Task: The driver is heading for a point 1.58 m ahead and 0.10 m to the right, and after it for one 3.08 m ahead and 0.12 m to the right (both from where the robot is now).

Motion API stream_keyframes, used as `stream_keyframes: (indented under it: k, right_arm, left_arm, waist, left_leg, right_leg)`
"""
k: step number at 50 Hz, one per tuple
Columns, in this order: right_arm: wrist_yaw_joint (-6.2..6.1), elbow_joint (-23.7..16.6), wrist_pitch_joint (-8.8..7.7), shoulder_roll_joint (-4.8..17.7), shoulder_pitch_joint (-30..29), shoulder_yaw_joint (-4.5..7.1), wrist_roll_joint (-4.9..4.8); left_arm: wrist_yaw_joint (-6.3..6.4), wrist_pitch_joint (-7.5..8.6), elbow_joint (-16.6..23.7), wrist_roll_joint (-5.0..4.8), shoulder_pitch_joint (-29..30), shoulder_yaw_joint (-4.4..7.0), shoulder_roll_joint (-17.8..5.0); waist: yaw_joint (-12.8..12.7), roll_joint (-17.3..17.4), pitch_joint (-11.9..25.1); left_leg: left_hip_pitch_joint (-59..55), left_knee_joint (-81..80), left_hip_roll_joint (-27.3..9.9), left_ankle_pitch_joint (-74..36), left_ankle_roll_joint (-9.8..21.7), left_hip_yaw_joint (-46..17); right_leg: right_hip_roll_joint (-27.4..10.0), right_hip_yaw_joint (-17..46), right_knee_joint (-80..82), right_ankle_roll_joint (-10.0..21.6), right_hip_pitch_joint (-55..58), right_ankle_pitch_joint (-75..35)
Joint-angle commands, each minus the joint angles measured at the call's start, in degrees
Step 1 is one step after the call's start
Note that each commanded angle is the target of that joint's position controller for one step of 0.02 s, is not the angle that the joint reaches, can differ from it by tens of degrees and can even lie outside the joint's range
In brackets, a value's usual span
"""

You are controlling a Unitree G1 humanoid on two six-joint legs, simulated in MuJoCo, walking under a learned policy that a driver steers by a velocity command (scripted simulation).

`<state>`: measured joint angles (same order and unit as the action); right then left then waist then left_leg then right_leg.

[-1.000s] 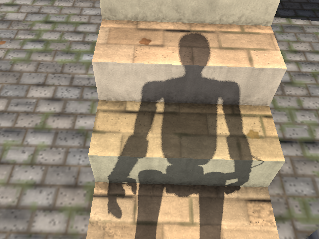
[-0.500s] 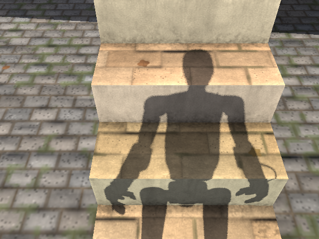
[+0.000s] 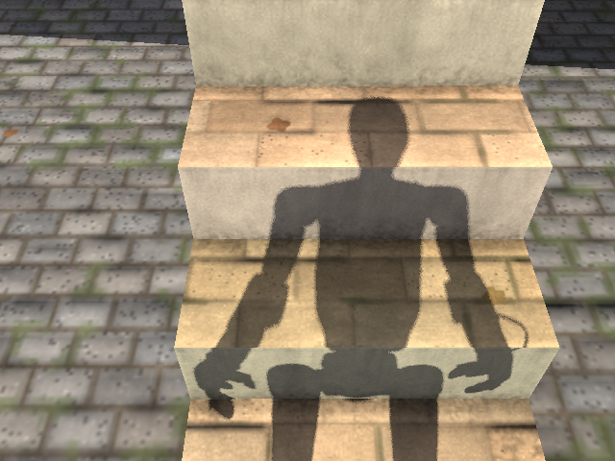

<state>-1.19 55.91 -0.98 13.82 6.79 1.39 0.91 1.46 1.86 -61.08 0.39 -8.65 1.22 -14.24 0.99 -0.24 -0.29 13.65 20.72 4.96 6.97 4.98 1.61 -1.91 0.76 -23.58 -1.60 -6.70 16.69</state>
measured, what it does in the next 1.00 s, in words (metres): stands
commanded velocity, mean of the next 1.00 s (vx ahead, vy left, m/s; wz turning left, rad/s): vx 0.27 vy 0.00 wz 0.00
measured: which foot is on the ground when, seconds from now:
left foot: down 0.00-1.00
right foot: down 0.00-1.00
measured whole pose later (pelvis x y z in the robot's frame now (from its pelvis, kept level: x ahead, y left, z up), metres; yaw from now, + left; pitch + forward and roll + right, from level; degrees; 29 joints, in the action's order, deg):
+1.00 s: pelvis +0.04 -0.02 +0.01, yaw -1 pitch -1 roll +1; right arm 0.4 54.7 -3.5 13.5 1.1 -1.8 0.5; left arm 0.5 2.6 -56.4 0.3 -6.1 -1.1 -14.2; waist 0.1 -0.4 0.6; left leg 6.5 15.1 3.8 7.7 2.8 0.7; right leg -0.7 1.0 -13.4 0.0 2.2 14.7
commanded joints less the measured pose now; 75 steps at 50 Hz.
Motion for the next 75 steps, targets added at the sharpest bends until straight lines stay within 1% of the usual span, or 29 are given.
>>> stream_keyframes:
  k: [1, 12, 13, 14, 15, 16, 17, 18, 19, 21, 22, 26, 27, 28, 29, 30, 31, 32, 34, 36, 37, 40, 43, 47, 48, 50, 53, 60, 75]
  right_arm:
    - [-0.62, -2.80, -0.64, 6.74, -2.41, 1.27, -0.09]
    - [-0.75, -2.15, -0.50, 6.48, -1.54, 1.23, -0.20]
    - [-1.06, -1.60, -0.02, 6.45, -1.01, 1.09, -0.47]
    - [-0.17, 0.58, -0.41, 3.21, 3.55, -0.47, 0.34]
    - [0.07, 1.10, -0.40, 4.19, 3.04, -0.35, 0.20]
    - [0.14, 0.97, -0.32, 5.33, 1.70, -0.27, 0.07]
    - [0.20, 0.93, -0.32, 5.95, 0.88, -0.26, 0.02]
    - [0.51, 1.17, -0.37, 5.36, 0.85, -0.74, -0.25]
    - [1.09, 1.09, -0.47, 5.38, 1.14, -0.85, -0.36]
    - [1.45, 0.96, -0.87, 5.37, 0.82, -0.99, -0.39]
    - [1.35, 0.68, -1.22, 5.30, 0.29, -1.37, -0.62]
    - [1.33, 0.62, -2.02, 4.98, 0.87, -2.00, -0.68]
    - [1.43, 0.54, -2.21, 4.62, 1.05, -2.20, -0.51]
    - [1.35, 0.26, -2.67, 4.90, 0.89, -2.20, -0.49]
    - [0.53, -1.06, -3.15, 5.25, -2.38, -1.45, -0.85]
    - [0.30, -1.46, -3.52, 5.07, -2.51, -1.54, -0.89]
    - [0.49, -1.82, -3.76, 3.94, -2.78, -1.83, -1.26]
    - [0.82, -2.23, -3.73, 3.94, -2.80, -1.94, -1.08]
    - [1.30, -2.29, -3.75, 4.85, -1.64, -1.75, -0.95]
    - [1.68, -2.79, -3.55, 4.85, -2.27, -1.80, -0.99]
    - [1.76, -3.07, -3.40, 4.77, -2.92, -1.83, -1.01]
    - [1.77, -3.74, -3.11, 4.91, -5.07, -1.81, -0.91]
    - [1.71, -4.25, -3.17, 5.22, -6.90, -1.70, -0.80]
    - [1.73, -4.77, -3.35, 5.50, -8.90, -1.57, -0.71]
    - [1.40, -2.93, -3.01, 4.47, -5.97, -2.51, -0.21]
    - [1.28, -3.05, -2.85, 5.09, -6.79, -2.61, -0.25]
    - [1.55, -3.23, -2.95, 5.78, -7.99, -2.81, -0.44]
    - [2.00, -2.70, -3.20, 6.63, -7.92, -3.20, -0.64]
    - [2.32, -1.84, -3.31, 8.06, -6.85, -4.04, -0.72]
  left_arm:
    - [0.71, 0.76, 1.26, 0.03, -0.25, 1.23, -6.84]
    - [0.57, 1.26, -0.29, -0.05, -2.22, 1.38, -6.50]
    - [0.60, 1.10, 0.19, 0.75, -2.24, 1.06, -5.19]
    - [0.18, 0.20, -1.40, 0.69, -5.62, -0.60, -1.80]
    - [0.10, -0.12, -1.39, 0.74, -5.72, -0.65, -2.15]
    - [0.08, -0.16, -1.03, 0.90, -5.19, -0.55, -3.49]
    - [0.08, -0.03, -0.80, 0.94, -4.93, -0.51, -4.30]
    - [-0.26, -0.15, -0.04, 0.70, -3.82, -1.15, -3.99]
    - [-0.11, -0.02, 0.36, 0.85, -3.84, -1.35, -4.31]
    - [-0.02, 0.42, 0.32, 0.70, -4.05, -1.67, -4.50]
    - [0.12, 0.46, 1.00, 0.78, -3.86, -1.28, -5.72]
    - [-0.11, 0.80, 1.94, 0.52, -4.46, -1.68, -4.56]
    - [-0.15, 0.89, 2.15, 0.37, -4.57, -1.77, -4.29]
    - [-0.06, 0.92, 2.29, 0.13, -4.67, -1.46, -5.32]
    - [0.46, 1.39, 2.23, -2.14, -4.49, -0.43, -6.86]
    - [0.55, 1.71, 2.74, -2.05, -3.49, -0.47, -6.64]
    - [0.13, 1.94, 3.52, -1.77, -2.39, -0.92, -5.04]
    - [-0.25, 1.99, 3.80, -1.59, -2.13, -0.98, -4.39]
    - [-0.64, 1.94, 4.06, -1.34, -3.42, -0.60, -5.53]
    - [-0.84, 1.54, 4.55, -1.48, -3.17, -0.47, -5.97]
    - [-0.89, 1.29, 4.83, -1.46, -2.62, -0.48, -5.88]
    - [-0.92, 0.87, 5.61, -1.20, -0.73, -0.52, -5.82]
    - [-0.95, 0.92, 6.25, -1.03, 0.84, -0.44, -6.28]
    - [-1.09, 1.18, 6.91, -0.86, 2.66, -0.36, -6.65]
    - [-0.73, 1.38, 7.72, 0.61, 4.82, -1.53, -5.93]
    - [-0.66, 1.52, 7.59, 0.26, 5.23, -1.89, -6.45]
    - [-0.78, 1.71, 7.29, 0.03, 5.91, -2.37, -7.38]
    - [-1.00, 2.05, 6.56, 0.12, 7.47, -3.32, -8.18]
    - [-1.24, 2.30, 4.96, 0.05, 8.09, -4.29, -9.93]
  waist:
    - [-0.09, 1.12, 1.87]
    - [0.13, 0.45, 2.40]
    - [-0.59, 0.14, 2.54]
    - [0.33, 0.02, 3.59]
    - [-0.10, 1.37, 1.35]
    - [-0.34, 2.07, 0.18]
    - [-0.46, 2.24, -0.27]
    - [-0.58, 1.87, 0.01]
    - [-0.70, 1.37, 0.72]
    - [-0.50, -0.04, 0.41]
    - [-0.73, -0.06, -0.51]
    - [-0.67, -0.89, -1.08]
    - [-0.58, -1.20, -1.32]
    - [-1.02, -1.45, -1.69]
    - [-0.76, -1.26, -1.83]
    - [-0.45, -1.25, -1.92]
    - [-0.16, -1.31, -1.92]
    - [-0.06, -0.94, -0.55]
    - [-0.19, -0.34, 4.20]
    - [-0.25, -0.17, 6.57]
    - [-0.26, -0.23, 6.64]
    - [-0.32, -0.37, 5.05]
    - [-0.37, -0.34, 4.05]
    - [-0.41, -0.24, 3.95]
    - [-0.18, -0.55, 3.39]
    - [-0.64, 0.11, 3.39]
    - [-1.14, 0.06, 3.74]
    - [-1.31, -0.43, 3.95]
    - [-1.19, -0.14, 3.44]
  left_leg:
    - [-5.40, -5.75, -8.55, 2.85, 1.57, -9.66]
    - [-6.59, -5.52, -8.20, 1.82, 1.72, -8.94]
    - [-6.04, -6.63, -8.00, 7.46, 1.72, -9.58]
    - [-7.39, -9.71, -10.72, 9.71, -0.26, -11.09]
    - [-5.99, -10.95, -10.11, 12.39, -1.37, -11.49]
    - [-5.42, -11.47, -9.74, 13.23, -1.89, -11.57]
    - [-5.40, -11.64, -9.52, 13.15, -2.10, -11.44]
    - [-5.93, -10.85, -8.53, 10.41, -2.03, -10.19]
    - [-6.14, -10.69, -8.36, 10.00, -1.79, -10.04]
    - [-6.92, -9.54, -7.94, 7.87, -1.50, -9.39]
    - [-6.61, -8.02, -7.24, 6.84, -1.35, -8.58]
    - [-5.53, -6.05, -6.60, 6.77, -0.43, -7.99]
    - [-5.36, -5.65, -6.54, 6.46, -0.11, -7.91]
    - [-4.56, -4.70, -6.27, 6.94, -0.14, -7.64]
    - [-4.85, -4.59, -4.98, 7.16, 0.37, -7.10]
    - [-5.52, -3.81, -4.97, 4.72, 0.25, -7.01]
    - [-6.46, -3.59, -6.02, -0.92, 0.32, -7.46]
    - [-7.95, -2.73, -6.69, -9.38, 0.17, -7.72]
    - [-12.31, -0.75, -7.50, -22.24, -0.01, -7.62]
    - [-14.55, -0.33, -7.97, -25.44, -0.17, -7.58]
    - [-14.74, -0.65, -8.06, -24.82, -0.26, -7.61]
    - [-13.98, -2.21, -8.18, -21.67, -0.61, -7.82]
    - [-13.66, -3.40, -8.43, -20.36, -1.07, -8.05]
    - [-13.85, -4.47, -8.85, -19.59, -1.59, -8.28]
    - [-12.89, -5.73, -10.65, -18.07, -2.35, -7.75]
    - [-12.28, -6.56, -10.32, -16.12, -2.84, -7.79]
    - [-11.96, -7.48, -10.37, -14.47, -3.15, -7.82]
    - [-11.50, -8.51, -10.57, -12.08, -3.56, -8.01]
    - [-10.93, -9.08, -10.91, -10.47, -4.17, -7.90]
  right_leg:
    - [-1.81, 1.57, 3.81, 1.83, -6.35, -3.32]
    - [-1.78, 1.70, 4.48, 2.03, -7.63, -3.65]
    - [-1.74, 1.46, 5.02, 1.61, -6.79, -2.60]
    - [-2.54, 2.63, 6.28, 1.84, -4.06, -1.03]
    - [-2.00, 2.40, 6.44, 1.89, -3.55, -0.86]
    - [-1.88, 2.24, 6.44, 2.02, -3.67, -0.97]
    - [-1.84, 2.16, 6.56, 2.13, -3.85, -1.02]
    - [-2.56, 2.06, 6.91, 2.83, -3.96, -1.33]
    - [-2.73, 2.67, 7.55, 2.80, -3.76, -2.28]
    - [-2.89, 2.78, 7.94, 2.98, -4.13, -2.01]
    - [-2.72, 2.98, 7.55, 2.80, -4.47, -1.57]
    - [-2.52, 2.88, 7.07, 3.32, -4.09, -0.58]
    - [-2.64, 3.02, 7.01, 3.55, -3.84, -0.90]
    - [-2.42, 3.29, 6.91, 4.08, -3.30, -0.32]
    - [-1.66, 2.94, 7.94, 4.70, -4.64, -0.60]
    - [-1.86, 3.15, 8.03, 4.77, -4.90, -2.22]
    - [-2.42, 3.42, 8.18, 4.74, -4.56, -6.81]
    - [-2.60, 3.06, 7.18, 4.20, -3.16, -13.45]
    - [-2.99, 2.76, 5.87, 3.46, -0.09, -22.46]
    - [-3.25, 2.80, 6.01, 3.20, 1.63, -24.68]
    - [-3.29, 2.87, 6.48, 3.15, 2.04, -24.21]
    - [-3.37, 3.21, 8.30, 3.01, 2.58, -22.06]
    - [-3.65, 3.55, 9.67, 2.86, 3.18, -21.60]
    - [-4.05, 3.89, 10.98, 2.70, 4.18, -21.61]
    - [-5.63, 3.52, 10.70, 2.90, 4.90, -23.71]
    - [-5.87, 4.04, 10.77, 2.93, 5.85, -23.59]
    - [-6.06, 4.19, 11.26, 2.96, 6.36, -22.16]
    - [-6.16, 4.24, 12.05, 3.07, 6.54, -19.99]
    - [-6.05, 4.51, 12.90, 3.22, 6.16, -18.74]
